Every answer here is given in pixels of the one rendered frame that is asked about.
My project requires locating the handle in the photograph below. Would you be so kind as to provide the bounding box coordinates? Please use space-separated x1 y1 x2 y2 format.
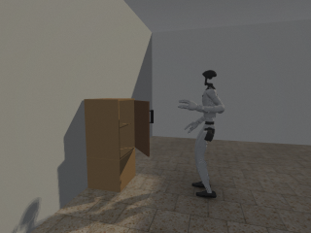
149 110 154 123

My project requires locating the robot right hand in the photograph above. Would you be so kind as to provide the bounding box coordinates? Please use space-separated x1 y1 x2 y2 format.
185 121 198 133

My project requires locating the cupboard door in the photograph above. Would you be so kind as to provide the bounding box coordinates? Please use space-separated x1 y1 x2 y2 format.
134 100 150 157

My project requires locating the robot left hand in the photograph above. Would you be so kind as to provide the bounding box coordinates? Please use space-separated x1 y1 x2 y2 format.
178 99 198 111

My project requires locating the robot left upper arm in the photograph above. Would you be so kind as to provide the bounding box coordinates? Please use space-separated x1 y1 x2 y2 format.
206 88 224 114

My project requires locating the robot right foot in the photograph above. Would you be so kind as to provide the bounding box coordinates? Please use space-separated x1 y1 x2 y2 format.
191 182 211 188

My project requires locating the right robot forearm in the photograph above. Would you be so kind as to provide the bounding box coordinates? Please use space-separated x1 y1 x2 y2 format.
196 116 206 124

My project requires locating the left robot forearm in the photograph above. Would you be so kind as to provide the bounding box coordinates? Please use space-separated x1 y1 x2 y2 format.
196 105 225 114

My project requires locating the humanoid robot torso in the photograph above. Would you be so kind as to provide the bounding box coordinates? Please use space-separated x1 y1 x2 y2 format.
202 87 218 134

